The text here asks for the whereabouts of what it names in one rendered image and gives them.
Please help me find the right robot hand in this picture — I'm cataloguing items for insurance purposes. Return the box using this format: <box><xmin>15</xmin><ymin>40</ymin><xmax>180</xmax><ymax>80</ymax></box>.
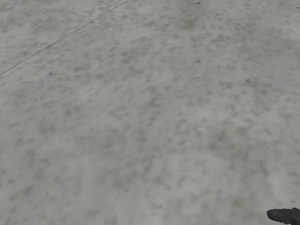
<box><xmin>266</xmin><ymin>207</ymin><xmax>300</xmax><ymax>225</ymax></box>

